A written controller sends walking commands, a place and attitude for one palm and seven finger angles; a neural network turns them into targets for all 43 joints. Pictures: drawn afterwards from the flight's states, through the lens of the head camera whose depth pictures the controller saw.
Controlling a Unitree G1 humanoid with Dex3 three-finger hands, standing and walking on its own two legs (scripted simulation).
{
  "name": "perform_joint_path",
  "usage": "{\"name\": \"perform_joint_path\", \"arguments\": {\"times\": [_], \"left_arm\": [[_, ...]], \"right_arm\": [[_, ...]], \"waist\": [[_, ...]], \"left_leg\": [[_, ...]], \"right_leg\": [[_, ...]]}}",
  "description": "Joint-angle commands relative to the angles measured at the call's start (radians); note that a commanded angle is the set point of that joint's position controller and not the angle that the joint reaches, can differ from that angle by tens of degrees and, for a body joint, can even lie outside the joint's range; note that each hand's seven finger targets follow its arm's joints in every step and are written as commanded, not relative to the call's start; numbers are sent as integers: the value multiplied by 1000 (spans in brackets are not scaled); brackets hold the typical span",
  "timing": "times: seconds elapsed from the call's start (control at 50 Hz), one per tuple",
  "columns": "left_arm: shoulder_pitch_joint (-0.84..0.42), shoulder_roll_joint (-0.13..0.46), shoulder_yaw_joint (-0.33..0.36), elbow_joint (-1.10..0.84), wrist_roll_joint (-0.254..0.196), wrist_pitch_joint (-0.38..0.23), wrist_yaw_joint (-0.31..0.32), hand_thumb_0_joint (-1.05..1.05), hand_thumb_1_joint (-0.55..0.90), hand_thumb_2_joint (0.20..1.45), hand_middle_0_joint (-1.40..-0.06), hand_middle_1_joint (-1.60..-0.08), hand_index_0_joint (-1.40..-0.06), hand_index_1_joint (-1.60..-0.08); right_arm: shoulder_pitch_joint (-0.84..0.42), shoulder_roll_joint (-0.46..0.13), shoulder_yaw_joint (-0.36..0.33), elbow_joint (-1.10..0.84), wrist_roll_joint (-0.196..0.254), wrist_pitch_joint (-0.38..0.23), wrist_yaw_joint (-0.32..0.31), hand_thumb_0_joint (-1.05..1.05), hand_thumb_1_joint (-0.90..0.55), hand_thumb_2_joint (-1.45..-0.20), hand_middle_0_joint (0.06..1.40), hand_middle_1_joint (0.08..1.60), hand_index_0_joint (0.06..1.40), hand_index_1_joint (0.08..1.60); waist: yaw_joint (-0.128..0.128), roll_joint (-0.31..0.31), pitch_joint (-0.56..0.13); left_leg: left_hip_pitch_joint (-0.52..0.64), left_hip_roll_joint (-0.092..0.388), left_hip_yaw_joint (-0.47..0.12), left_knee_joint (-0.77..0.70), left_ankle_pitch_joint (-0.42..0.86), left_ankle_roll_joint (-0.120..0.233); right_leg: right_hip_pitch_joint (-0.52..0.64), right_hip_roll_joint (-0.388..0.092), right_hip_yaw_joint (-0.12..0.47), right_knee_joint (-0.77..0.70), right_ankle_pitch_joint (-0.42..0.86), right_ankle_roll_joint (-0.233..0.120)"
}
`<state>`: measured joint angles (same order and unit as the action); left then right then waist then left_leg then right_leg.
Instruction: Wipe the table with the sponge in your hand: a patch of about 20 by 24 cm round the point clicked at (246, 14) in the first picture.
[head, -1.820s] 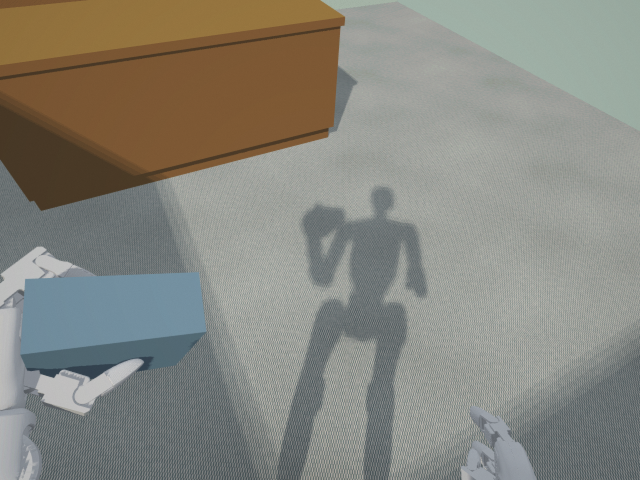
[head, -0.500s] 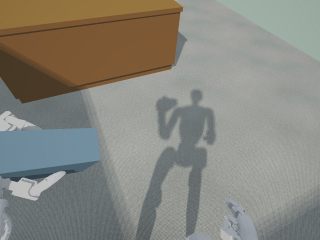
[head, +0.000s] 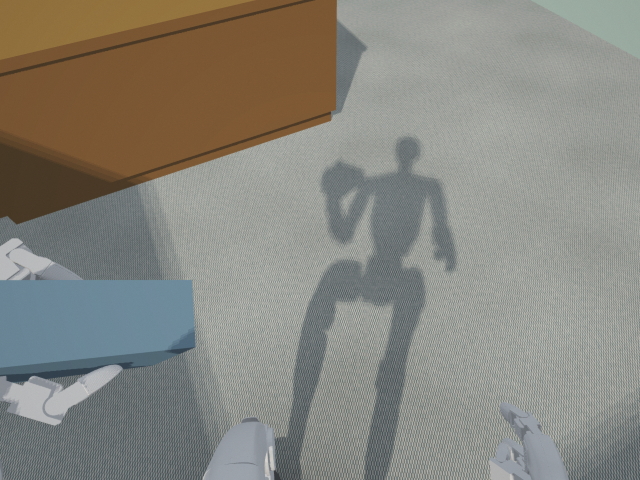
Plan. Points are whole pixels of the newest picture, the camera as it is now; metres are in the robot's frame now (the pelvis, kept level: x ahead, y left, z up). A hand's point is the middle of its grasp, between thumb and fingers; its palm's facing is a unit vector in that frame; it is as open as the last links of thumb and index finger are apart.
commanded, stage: walk to a spot facing it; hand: left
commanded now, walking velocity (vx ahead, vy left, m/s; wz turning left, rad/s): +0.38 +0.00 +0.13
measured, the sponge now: (122, 330) +0.23 +0.19 +0.14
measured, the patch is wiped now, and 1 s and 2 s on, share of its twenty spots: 0.00 0.00 0.00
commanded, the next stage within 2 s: none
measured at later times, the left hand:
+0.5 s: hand (102, 171) +0.38 +0.23 +0.20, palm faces +0.41 -0.78 -0.47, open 10.1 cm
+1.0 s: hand (158, 91) +0.54 +0.22 +0.18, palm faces +0.49 -0.76 -0.44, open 10.1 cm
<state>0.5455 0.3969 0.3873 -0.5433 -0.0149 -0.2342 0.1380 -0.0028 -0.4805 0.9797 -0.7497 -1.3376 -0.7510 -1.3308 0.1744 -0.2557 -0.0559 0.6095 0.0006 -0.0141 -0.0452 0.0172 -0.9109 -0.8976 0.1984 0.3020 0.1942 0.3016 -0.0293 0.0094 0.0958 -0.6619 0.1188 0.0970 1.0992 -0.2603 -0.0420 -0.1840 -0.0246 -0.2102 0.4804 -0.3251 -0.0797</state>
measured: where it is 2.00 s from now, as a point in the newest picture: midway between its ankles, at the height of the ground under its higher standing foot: (351, 315)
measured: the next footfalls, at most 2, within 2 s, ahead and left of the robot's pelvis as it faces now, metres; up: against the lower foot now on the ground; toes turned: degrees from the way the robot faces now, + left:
left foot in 0.20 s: +0.22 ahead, +0.12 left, +0.00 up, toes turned +12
right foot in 0.60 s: +0.29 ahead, -0.17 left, +0.00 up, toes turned -8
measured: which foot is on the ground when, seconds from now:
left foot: up 0.00-0.18, down 0.20-0.60, up 0.62-0.92, down 0.94-1.00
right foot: down 0.00-0.20, up 0.22-0.58, down 0.60-0.96, up 0.98-1.00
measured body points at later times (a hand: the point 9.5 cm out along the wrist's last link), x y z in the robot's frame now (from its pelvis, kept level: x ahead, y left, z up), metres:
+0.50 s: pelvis +0.18 -0.01 +0.00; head +0.21 -0.01 +0.45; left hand +0.35 +0.27 +0.22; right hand +0.34 -0.20 -0.10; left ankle +0.18 +0.12 -0.74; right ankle +0.22 -0.17 -0.69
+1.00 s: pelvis +0.35 -0.03 -0.02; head +0.38 -0.02 +0.43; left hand +0.51 +0.26 +0.20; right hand +0.54 -0.27 -0.09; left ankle +0.41 +0.08 -0.74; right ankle +0.25 -0.16 -0.70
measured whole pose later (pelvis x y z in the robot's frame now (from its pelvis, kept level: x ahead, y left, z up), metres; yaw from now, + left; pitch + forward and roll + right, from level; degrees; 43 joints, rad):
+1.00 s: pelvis +0.35 -0.03 -0.02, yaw +5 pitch -1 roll +1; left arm 0.48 0.42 0.44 -0.62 -0.03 -0.26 0.18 0.00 -0.48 0.98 -0.75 -1.34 -0.75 -1.33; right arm 0.17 -0.22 -0.07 0.55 0.01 -0.03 -0.06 0.02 -0.91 -0.90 0.20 0.30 0.19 0.30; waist -0.01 -0.05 0.10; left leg -0.39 0.07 0.21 0.64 -0.18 0.04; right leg -0.24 -0.12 -0.12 0.94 -0.54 0.02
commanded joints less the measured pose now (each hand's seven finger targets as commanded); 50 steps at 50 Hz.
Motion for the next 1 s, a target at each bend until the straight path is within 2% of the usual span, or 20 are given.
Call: {"name": "perform_joint_path", "arguments": {"times": [0.0, 0.08, 0.14, 0.16, 0.18, 0.2, 0.24, 0.34, 0.54, 0.56, 0.58, 0.6, 0.66, 0.76, 0.82, 0.88, 0.92, 0.94, 0.96, 0.98], "left_arm": [[-34, 176, 165, -204, -18, -58, 52, 0, 100, 1300, -1200, -1600, -1200, -1600], [-56, 149, 134, -192, -18, -43, 63, 0, 100, 1300, -1200, -1600, -1200, -1600], [-145, 163, 115, -217, -15, -51, 67, 0, 100, 1300, -1200, -1600, -1200, -1600], [-140, 147, 100, -213, -14, -58, 63, 0, 100, 1300, -1200, -1600, -1200, -1600], [-171, 151, 102, -238, -26, -65, 60, 0, 100, 1300, -1200, -1600, -1200, -1600], [-229, 195, 109, -223, -17, -63, 60, 0, 100, 1300, -1200, -1600, -1200, -1600], [-279, 225, 132, -215, -11, -52, 37, 0, 100, 1300, -1200, -1600, -1200, -1600], [-70, 149, 145, -311, -21, -64, 32, 0, 100, 1300, -1200, -1600, -1200, -1600], [-193, 70, 48, -93, -5, -36, 25, 0, 100, 1300, -1200, -1600, -1200, -1600], [-225, 82, 40, -106, 2, -27, 26, 0, 100, 1300, -1200, -1600, -1200, -1600], [-244, 145, 64, -120, 12, -19, 33, 0, 100, 1300, -1200, -1600, -1200, -1600], [-248, 198, 108, -132, 3, -13, 41, 0, 100, 1300, -1200, -1600, -1200, -1600], [-244, 206, 117, -196, 1, -28, 33, 0, 100, 1300, -1200, -1600, -1200, -1600], [-124, 188, 156, -274, -3, -63, 45, 0, 100, 1300, -1200, -1600, -1200, -1600], [-47, 166, 178, -272, -18, -63, 60, 0, 100, 1300, -1200, -1600, -1200, -1600], [-46, 133, 148, -258, -25, -55, 71, 0, 100, 1300, -1200, -1600, -1200, -1600], [-71, 144, 152, -266, -19, -74, 72, 0, 100, 1300, -1200, -1600, -1200, -1600], [-83, 140, 147, -270, -30, -82, 71, 0, 100, 1300, -1200, -1600, -1200, -1600], [-113, 161, 127, -212, -22, -75, 66, 0, 100, 1300, -1200, -1600, -1200, -1600], [-148, 198, 146, -168, -18, -60, 48, 0, 100, 1300, -1200, -1600, -1200, -1600]], "right_arm": [[-56, -27, 1, -176, 0, -53, 1, 0, -900, -900, 200, 300, 200, 300], [-34, -22, 1, -194, 7, -63, -8, 0, -900, -900, 200, 300, 200, 300], [2, -38, -11, -187, 1, -67, -30, 0, -900, -900, 200, 300, 200, 300], [-8, -54, -16, -191, -1, -68, -34, 0, -900, -900, 200, 300, 200, 300], [-13, -61, -9, -191, -4, -72, -26, 0, -900, -900, 200, 300, 200, 300], [-15, -51, 12, -198, -2, -76, -13, 0, -900, -900, 200, 300, 200, 300], [-63, -54, 9, -170, -9, -80, -8, 0, -900, -900, 200, 300, 200, 300], [-46, -40, 2, -151, 7, -115, 5, 0, -900, -900, 200, 300, 200, 300], [-13, -38, 1, -129, 14, -121, -29, 0, -900, -900, 200, 300, 200, 300], [-12, -17, 7, -130, 20, -117, -30, 0, -900, -900, 200, 300, 200, 300], [-27, 11, 16, -141, 19, -109, -30, 0, -900, -900, 200, 300, 200, 300], [-85, -21, 18, -148, 13, -117, -33, 0, -900, -900, 200, 300, 200, 300], [-91, -42, 8, -118, 9, -101, -23, 0, -900, -900, 200, 300, 200, 300], [-99, -22, 8, -146, 7, -59, -10, 0, -900, -900, 200, 300, 200, 300], [-79, -8, 5, -181, 3, -62, -2, 0, -900, -900, 200, 300, 200, 300], [-29, -19, -12, -190, 3, -61, -13, 0, -900, -900, 200, 300, 200, 300], [-20, -55, -35, -194, 3, -58, -27, 0, -900, -900, 200, 300, 200, 300], [-24, -74, -37, -198, 1, -59, -22, 0, -900, -900, 200, 300, 200, 300], [-27, -62, -18, -205, 5, -70, -9, 0, -900, -900, 200, 300, 200, 300], [-49, -68, -6, -180, -3, -72, -6, 0, -900, -900, 200, 300, 200, 300]], "waist": [[51, -127, -174], [58, -159, -199], [2, -66, -282], [-3, 83, -327], [7, 246, -346], [10, 194, -285], [12, 126, -176], [50, 239, -172], [32, 119, -174], [36, -17, -206], [41, -317, -220], [69, -333, -206], [49, -150, -166], [33, -141, -160], [65, -161, -183], [24, -112, -275], [4, 144, -348], [12, 345, -354], [8, 264, -288], [3, 187, -234]], "left_leg": [[34, -5, 78, -304, 22, 21], [174, -70, 165, -480, 30, 42], [579, -111, 185, -634, 182, 78], [767, 8, -7, -641, 228, 138], [894, 277, -411, -670, 392, 282], [810, 373, -607, -735, 380, 348], [587, 360, -530, -826, 63, 323], [383, 213, -153, -856, -80, 219], [391, 113, -5, -572, -67, 131], [335, 59, 45, -364, -63, 115], [68, -47, 83, -52, -208, 74], [-97, -88, -21, 155, -342, 51], [-100, -8, -111, 242, -198, 19], [51, 25, -25, -156, -126, 20], [153, -33, 102, -399, -68, 29], [423, -119, 192, -610, 135, 32], [747, 27, -40, -656, 213, 118], [852, 295, -451, -692, 407, 266], [796, 365, -619, -731, 419, 327], [680, 368, -589, -772, 270, 326]], "right_leg": [[209, -273, 185, -136, 602, -74], [252, -262, 152, -45, 752, -56], [75, -195, 69, 274, 729, 27], [-85, -148, 48, 461, 487, 65], [-328, -32, 97, 717, -114, 90], [-432, 9, 199, 865, -306, 82], [-466, -84, 260, 884, -225, 90], [-330, -114, 146, 607, -35, 107], [1, -10, -25, 15, 20, 127], [86, -89, 91, -70, 27, 87], [256, -326, 463, -145, 160, -14], [306, -455, 652, -171, 323, -99], [237, -404, 505, -147, 362, -94], [189, -328, 166, -113, 538, -61], [212, -295, 131, -75, 616, -63], [164, -225, 48, 134, 625, 3], [-93, -138, 16, 479, 293, 77], [-347, -29, 71, 709, -260, 103], [-447, -2, 172, 851, -338, 92], [-472, -69, 226, 880, -270, 94]]}}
